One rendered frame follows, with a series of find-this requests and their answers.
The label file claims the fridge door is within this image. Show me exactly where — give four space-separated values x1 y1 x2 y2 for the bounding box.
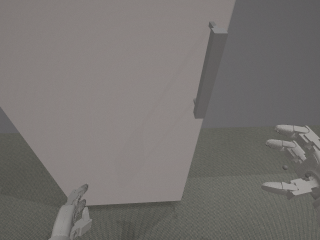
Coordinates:
0 0 235 206

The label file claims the robot left hand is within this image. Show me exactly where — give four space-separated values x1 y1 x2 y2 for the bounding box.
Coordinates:
51 184 92 240

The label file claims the handle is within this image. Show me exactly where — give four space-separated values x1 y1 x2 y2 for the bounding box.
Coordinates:
193 21 229 119

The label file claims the robot right hand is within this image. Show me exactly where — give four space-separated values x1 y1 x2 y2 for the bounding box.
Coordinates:
261 124 320 200

